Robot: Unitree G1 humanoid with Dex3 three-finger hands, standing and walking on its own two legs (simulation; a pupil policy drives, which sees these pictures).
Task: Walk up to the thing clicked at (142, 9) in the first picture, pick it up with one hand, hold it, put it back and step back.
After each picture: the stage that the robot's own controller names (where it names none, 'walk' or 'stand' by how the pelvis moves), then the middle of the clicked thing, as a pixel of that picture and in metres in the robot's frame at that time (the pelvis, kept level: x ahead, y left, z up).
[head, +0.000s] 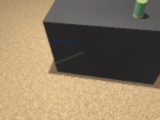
stand; (139, 8) +0.98 -0.32 -0.11
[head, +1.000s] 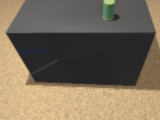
rise first; (108, 10) +0.91 -0.08 -0.07
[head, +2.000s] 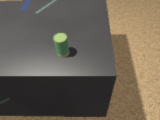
walk; (61, 45) +0.60 +0.19 -0.09
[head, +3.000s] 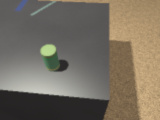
stand; (50, 58) +0.50 +0.19 -0.07
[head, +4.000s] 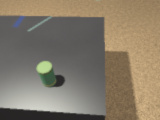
stand; (47, 74) +0.45 +0.21 -0.09
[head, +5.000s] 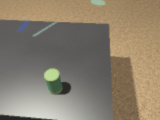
stand; (53, 81) +0.43 +0.18 -0.11
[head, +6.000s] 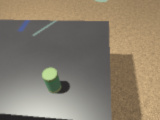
stand; (52, 80) +0.43 +0.20 -0.11
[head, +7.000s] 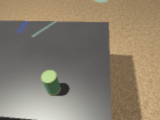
stand; (51, 83) +0.42 +0.20 -0.11
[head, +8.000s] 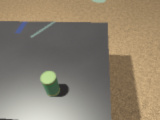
stand; (50, 84) +0.41 +0.20 -0.11
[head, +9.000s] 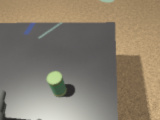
rise first; (57, 84) +0.41 +0.20 -0.11
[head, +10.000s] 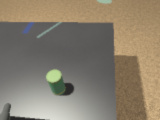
go down; (56, 83) +0.42 +0.19 -0.11
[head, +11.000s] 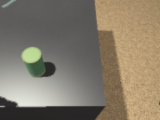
go down; (34, 63) +0.44 +0.18 -0.05
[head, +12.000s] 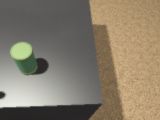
go down; (25, 59) +0.44 +0.19 -0.03
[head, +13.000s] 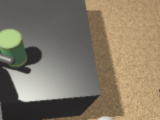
close in; (13, 49) +0.45 +0.19 +0.01
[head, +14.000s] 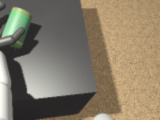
close; (16, 28) +0.53 +0.16 +0.01
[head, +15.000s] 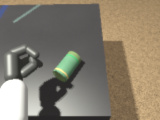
lift; (67, 66) +0.46 +0.09 -0.06
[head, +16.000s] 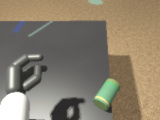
close; (106, 94) +0.37 -0.05 -0.10
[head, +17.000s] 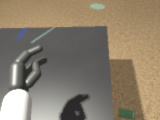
stand; (126, 113) +0.53 -0.24 -0.67
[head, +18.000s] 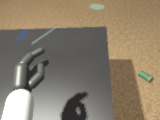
stand; (145, 76) +0.91 -0.50 -0.74
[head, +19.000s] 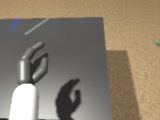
stand; out of the picture +1.22 -0.82 -0.73
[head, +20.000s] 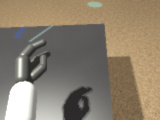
stand; out of the picture +1.51 -1.14 -0.73
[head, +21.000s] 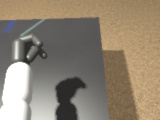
crouch; out of the picture +1.81 -1.44 -0.73
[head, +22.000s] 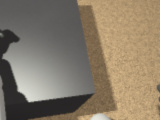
lower; out of the picture +2.16 -1.71 -0.63
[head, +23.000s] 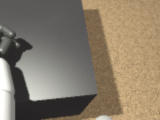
lower; out of the picture +2.44 -2.04 -0.63
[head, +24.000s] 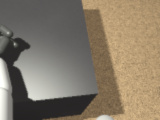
lower; out of the picture +2.74 -2.33 -0.63
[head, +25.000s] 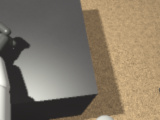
lower; out of the picture +3.05 -2.60 -0.63
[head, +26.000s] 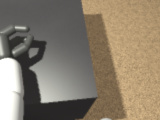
open; out of the picture +3.31 -2.92 -0.64
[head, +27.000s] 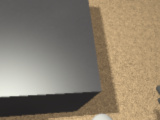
sink last; out of the picture +3.61 -3.22 -0.63
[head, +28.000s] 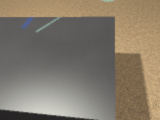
sink last; out of the picture +3.76 -3.59 -0.69
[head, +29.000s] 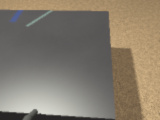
stand; out of the picture +4.13 -3.81 -0.69
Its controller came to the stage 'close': yes
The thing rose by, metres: 0.01
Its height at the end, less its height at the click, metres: -0.64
